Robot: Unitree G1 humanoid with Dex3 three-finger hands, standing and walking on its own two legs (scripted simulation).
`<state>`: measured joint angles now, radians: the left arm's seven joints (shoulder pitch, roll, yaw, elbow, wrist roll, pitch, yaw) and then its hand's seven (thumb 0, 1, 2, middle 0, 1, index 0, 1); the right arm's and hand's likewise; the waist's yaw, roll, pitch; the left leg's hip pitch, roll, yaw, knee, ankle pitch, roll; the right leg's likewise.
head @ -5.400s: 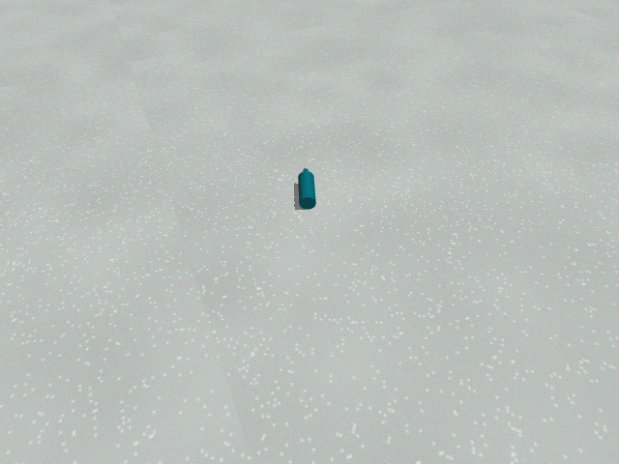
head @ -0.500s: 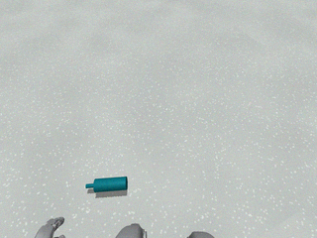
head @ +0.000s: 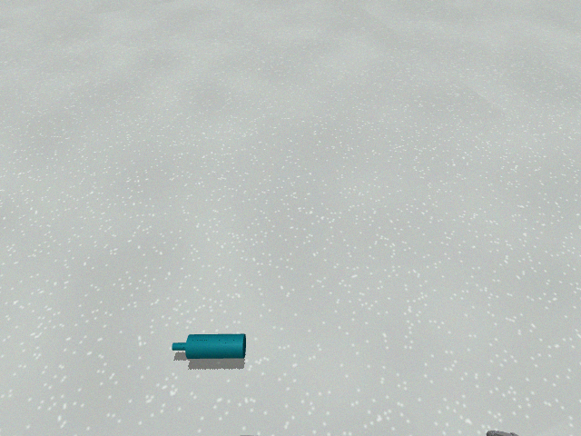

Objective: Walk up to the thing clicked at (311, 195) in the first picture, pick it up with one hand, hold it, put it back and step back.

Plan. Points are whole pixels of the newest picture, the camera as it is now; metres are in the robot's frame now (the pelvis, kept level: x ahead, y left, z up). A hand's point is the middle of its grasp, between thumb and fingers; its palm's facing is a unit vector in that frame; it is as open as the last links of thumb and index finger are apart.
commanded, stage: walk up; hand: left
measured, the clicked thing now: (208, 346) +0.48 +0.33 -0.73
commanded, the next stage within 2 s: stand in 1.88 s
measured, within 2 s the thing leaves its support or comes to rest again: neither
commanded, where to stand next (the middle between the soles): +0.10 +0.00 m, yaw +0 degrees
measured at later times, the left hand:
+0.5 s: hand out of the picture +0.11 +0.26 -0.15, palm faces +0.02 -0.93 -0.36, open 7.4 cm
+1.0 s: hand out of the picture +0.08 +0.31 -0.17, palm faces +0.02 -0.93 -0.37, open 7.4 cm
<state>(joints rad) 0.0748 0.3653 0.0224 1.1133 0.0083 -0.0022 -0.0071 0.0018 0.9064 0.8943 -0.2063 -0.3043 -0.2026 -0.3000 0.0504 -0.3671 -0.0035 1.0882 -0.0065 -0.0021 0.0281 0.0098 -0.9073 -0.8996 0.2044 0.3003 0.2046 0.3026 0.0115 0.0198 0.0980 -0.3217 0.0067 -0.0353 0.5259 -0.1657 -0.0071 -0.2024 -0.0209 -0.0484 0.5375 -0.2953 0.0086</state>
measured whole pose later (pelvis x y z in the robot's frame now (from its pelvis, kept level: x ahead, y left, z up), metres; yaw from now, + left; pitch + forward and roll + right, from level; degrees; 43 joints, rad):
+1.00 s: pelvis -0.03 +0.03 -0.01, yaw +4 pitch -2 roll +1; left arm 0.06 0.41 0.06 0.97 0.03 0.05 0.00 0.00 0.91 0.89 -0.20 -0.30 -0.20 -0.30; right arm 0.21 -0.35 -0.04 0.99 -0.04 -0.03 0.00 0.01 -0.91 -0.90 0.20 0.30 0.21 0.30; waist -0.02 -0.07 0.15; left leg -0.30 -0.05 -0.01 0.68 -0.36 0.03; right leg -0.41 -0.01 0.12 0.94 -0.51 -0.01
